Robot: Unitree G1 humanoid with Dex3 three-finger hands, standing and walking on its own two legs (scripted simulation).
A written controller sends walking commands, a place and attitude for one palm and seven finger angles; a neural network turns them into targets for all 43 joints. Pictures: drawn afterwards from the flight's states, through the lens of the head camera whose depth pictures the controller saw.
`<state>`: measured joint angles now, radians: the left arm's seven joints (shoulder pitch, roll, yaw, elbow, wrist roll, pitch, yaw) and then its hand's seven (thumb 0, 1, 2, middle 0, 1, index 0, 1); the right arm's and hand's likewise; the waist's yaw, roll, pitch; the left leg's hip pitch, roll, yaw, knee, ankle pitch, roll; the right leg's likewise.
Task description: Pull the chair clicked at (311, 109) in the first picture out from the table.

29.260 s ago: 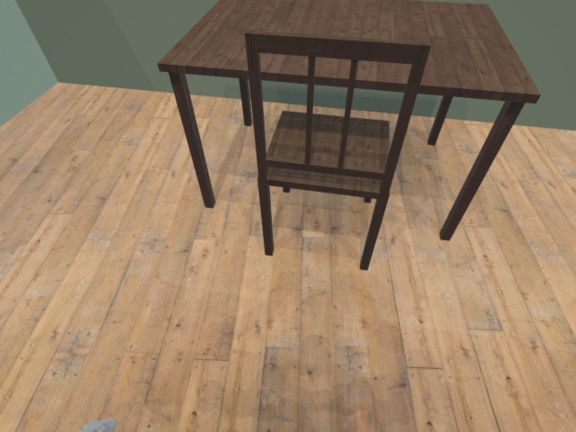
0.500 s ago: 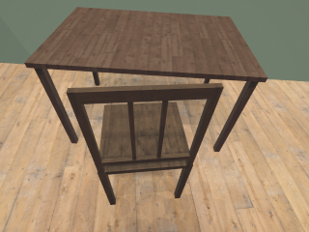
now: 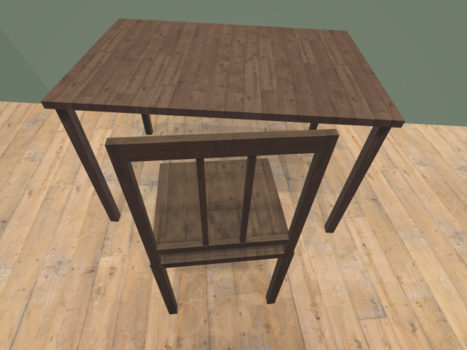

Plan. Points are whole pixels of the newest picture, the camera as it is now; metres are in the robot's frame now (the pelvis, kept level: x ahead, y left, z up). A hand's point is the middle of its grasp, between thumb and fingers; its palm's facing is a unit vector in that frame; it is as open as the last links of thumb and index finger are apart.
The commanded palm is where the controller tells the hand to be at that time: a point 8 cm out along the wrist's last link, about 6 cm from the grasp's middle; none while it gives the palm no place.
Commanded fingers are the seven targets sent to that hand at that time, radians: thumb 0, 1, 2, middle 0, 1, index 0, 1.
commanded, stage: look again from close up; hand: left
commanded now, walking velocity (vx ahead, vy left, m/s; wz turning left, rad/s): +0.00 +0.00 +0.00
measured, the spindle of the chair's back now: (203, 207) +0.44 +0.10 -0.07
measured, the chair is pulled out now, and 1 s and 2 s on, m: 0.18 0.18 0.18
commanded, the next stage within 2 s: none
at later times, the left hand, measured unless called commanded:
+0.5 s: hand out of the picture -0.03 +0.15 -0.18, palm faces +0.02 -0.99 -0.16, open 7.4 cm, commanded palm none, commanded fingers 0.00 0.90 0.90 -0.20 -0.30 -0.20 -0.30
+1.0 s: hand out of the picture -0.03 +0.13 -0.18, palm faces +0.02 -0.99 -0.16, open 7.4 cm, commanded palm none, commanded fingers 0.00 0.90 0.90 -0.20 -0.30 -0.20 -0.30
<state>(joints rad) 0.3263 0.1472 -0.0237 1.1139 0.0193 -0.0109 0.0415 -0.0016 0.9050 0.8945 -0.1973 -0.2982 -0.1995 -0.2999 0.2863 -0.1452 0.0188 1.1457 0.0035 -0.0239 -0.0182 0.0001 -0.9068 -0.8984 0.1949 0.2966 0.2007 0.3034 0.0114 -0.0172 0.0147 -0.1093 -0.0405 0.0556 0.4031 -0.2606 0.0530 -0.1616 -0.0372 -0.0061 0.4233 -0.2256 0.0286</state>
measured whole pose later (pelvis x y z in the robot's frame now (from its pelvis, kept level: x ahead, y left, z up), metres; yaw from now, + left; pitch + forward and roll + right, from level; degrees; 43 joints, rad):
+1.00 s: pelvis +0.00 -0.02 +0.00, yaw -1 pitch -2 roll +0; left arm 0.35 0.12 -0.02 1.12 0.02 -0.02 0.04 0.00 0.90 0.89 -0.20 -0.30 -0.20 -0.30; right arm 0.30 -0.13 0.01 1.16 0.00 -0.02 -0.02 0.00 -0.91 -0.90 0.19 0.30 0.20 0.30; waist 0.01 0.00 0.01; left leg -0.12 -0.01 0.06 0.40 -0.25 0.02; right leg -0.19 -0.01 0.00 0.44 -0.22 0.00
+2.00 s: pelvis +0.00 -0.03 +0.00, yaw -1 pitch -1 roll +0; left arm 0.36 0.12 -0.02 1.11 0.02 -0.02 0.04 0.00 0.90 0.89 -0.20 -0.30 -0.20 -0.30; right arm 0.32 -0.12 0.02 1.16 0.00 -0.02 -0.03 0.00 -0.91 -0.90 0.19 0.30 0.20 0.30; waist 0.01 0.00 0.00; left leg -0.12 0.01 0.05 0.40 -0.26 0.00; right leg -0.18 0.01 -0.01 0.43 -0.23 -0.02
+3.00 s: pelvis +0.01 -0.03 +0.00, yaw +0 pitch -1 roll +0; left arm 0.37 0.11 -0.02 1.12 0.02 -0.02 0.04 0.00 0.90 0.89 -0.20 -0.30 -0.20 -0.30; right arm 0.33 -0.11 0.02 1.16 0.00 -0.02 -0.03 0.00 -0.91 -0.90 0.19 0.30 0.20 0.30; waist 0.02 0.00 0.00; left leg -0.12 0.01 0.05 0.40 -0.27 0.00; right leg -0.18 0.01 -0.02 0.43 -0.24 -0.02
